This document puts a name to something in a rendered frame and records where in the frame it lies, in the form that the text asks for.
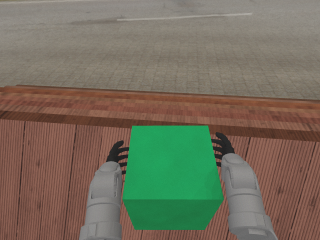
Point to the robot left forearm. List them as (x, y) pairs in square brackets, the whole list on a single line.
[(102, 220)]

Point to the carton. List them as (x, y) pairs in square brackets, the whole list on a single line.
[(172, 180)]

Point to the robot right forearm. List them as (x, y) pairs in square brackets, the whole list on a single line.
[(247, 217)]

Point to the right robot hand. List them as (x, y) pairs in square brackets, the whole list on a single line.
[(225, 148)]

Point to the left robot hand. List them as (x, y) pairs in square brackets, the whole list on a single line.
[(114, 152)]

